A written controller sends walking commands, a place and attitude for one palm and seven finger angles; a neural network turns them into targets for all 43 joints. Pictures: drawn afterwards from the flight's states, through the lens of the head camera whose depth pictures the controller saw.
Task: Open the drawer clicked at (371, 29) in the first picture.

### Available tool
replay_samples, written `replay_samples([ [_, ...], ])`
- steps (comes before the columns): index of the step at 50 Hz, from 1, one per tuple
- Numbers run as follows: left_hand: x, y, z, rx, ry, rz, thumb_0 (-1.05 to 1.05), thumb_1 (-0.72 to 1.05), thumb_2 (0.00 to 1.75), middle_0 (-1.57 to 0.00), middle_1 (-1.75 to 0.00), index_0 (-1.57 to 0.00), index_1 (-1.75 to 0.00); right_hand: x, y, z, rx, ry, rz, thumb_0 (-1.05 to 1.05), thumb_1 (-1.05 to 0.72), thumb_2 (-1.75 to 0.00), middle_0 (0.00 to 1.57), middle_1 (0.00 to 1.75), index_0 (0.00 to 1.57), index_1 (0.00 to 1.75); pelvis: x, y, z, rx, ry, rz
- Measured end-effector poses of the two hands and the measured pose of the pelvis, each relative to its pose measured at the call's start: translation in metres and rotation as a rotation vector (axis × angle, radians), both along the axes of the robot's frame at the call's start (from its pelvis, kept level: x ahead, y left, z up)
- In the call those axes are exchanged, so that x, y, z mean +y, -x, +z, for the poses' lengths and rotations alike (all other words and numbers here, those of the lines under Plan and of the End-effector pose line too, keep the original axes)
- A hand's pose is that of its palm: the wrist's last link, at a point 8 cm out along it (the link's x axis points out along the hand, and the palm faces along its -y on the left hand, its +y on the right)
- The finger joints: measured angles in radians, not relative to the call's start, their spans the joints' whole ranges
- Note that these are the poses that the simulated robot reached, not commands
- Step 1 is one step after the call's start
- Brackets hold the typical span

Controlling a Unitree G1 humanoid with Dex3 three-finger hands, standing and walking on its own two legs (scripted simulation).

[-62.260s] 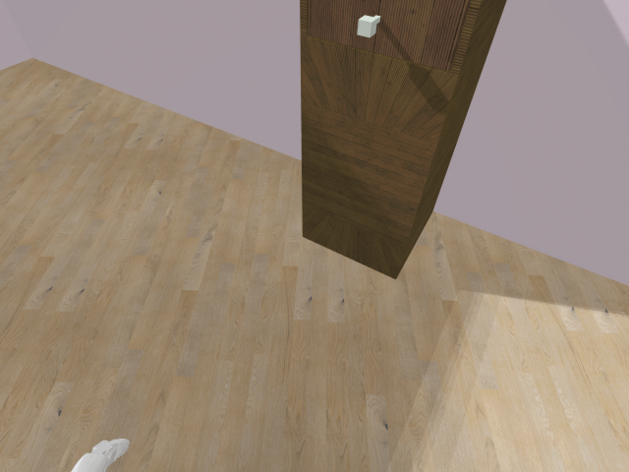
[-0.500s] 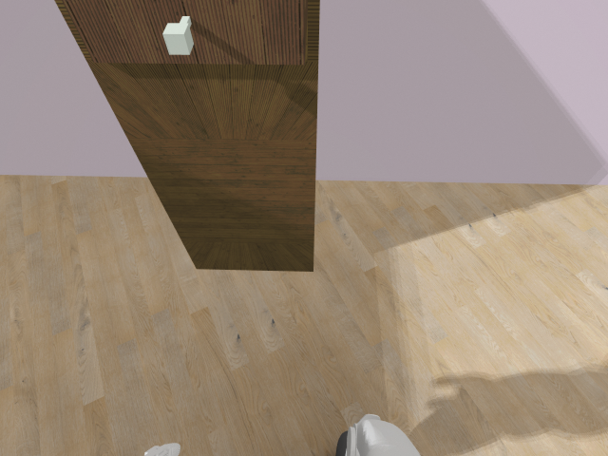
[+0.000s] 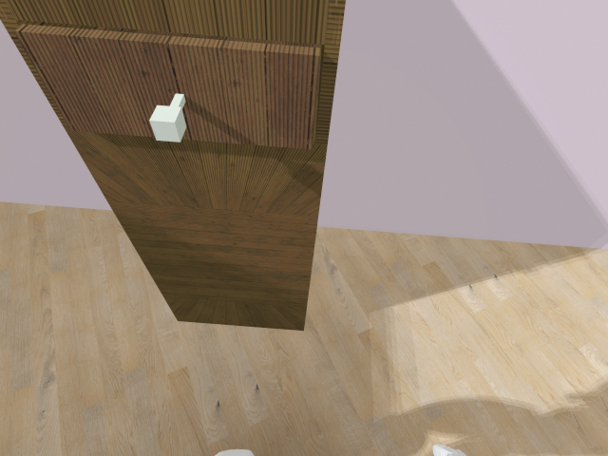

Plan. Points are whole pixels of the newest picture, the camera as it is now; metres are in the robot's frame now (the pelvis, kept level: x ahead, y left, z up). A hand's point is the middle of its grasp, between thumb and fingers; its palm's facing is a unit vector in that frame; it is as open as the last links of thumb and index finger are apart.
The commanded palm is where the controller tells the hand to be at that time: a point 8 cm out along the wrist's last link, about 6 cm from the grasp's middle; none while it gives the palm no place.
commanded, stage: come to a stop and stand still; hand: left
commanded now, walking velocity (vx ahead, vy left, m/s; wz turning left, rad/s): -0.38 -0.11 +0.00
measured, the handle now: (172, 115) +0.50 +0.24 +0.15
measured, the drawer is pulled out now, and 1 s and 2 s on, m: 0.02 0.02 0.02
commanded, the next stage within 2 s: look again from close up in 0.74 s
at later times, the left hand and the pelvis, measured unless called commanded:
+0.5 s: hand out of the picture +0.07 +0.17 -0.17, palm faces +0.01 -0.97 -0.25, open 7.4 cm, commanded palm none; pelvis +0.00 -0.04 +0.00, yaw +1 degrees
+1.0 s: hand out of the picture +0.02 +0.15 -0.16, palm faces +0.00 -0.96 -0.29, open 7.4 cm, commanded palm none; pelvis +0.00 -0.04 +0.00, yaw -1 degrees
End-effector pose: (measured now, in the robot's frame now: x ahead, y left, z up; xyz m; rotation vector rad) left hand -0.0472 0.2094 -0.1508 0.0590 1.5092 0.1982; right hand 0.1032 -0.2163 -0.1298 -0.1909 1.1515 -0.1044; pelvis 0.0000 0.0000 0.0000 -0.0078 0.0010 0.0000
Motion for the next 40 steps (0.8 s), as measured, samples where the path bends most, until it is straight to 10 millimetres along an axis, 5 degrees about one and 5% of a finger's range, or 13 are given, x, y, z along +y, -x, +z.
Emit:
replay_samples([
  [6,0.017,-0.043,0.007,-0.035,-0.041,-0.029,0.01,0.91,0.89,-0.2,-0.3,-0.2,-0.3,0.002,-0.001,-0.005,0.07,0.004,-0.011,0.0,-0.91,-0.89,0.2,0.3,0.21,0.3,0.0,-0.003,0.005,-0.003,0.014,0.005],
  [13,0.035,-0.09,0.023,-0.172,-0.163,-0.078,0.01,0.91,0.89,-0.2,-0.3,-0.2,-0.3,-0.053,0.025,-0.015,0.133,0.045,-0.065,-0.01,-0.92,-0.89,0.2,0.3,0.21,0.3,-0.026,0.002,-0.001,-0.012,0.018,-0.003],
  [20,0.019,-0.1,0.021,-0.199,-0.176,-0.137,0.01,0.91,0.89,-0.19,-0.3,-0.2,-0.3,-0.097,0.05,-0.017,0.155,0.062,-0.121,0.0,-0.91,-0.89,0.2,0.3,0.2,0.3,-0.041,0.002,-0.008,-0.014,-0.008,0.003],
  [30,-0.001,-0.105,0.002,-0.226,-0.048,-0.097,0.01,0.91,0.89,-0.2,-0.3,-0.2,-0.3,-0.071,0.093,0.0,0.25,0.086,-0.089,0.0,-0.91,-0.89,0.19,0.3,0.2,0.3,-0.031,0.0,-0.002,-0.004,-0.01,0.013],
  [40,-0.013,-0.077,0.011,-0.137,-0.069,-0.115,0.01,0.91,0.89,-0.2,-0.3,-0.2,-0.3,-0.045,0.088,-0.012,0.215,-0.013,-0.107,0.01,-0.92,-0.89,0.2,0.3,0.21,0.3,-0.035,-0.004,0.002,0.001,-0.004,-0.009],
])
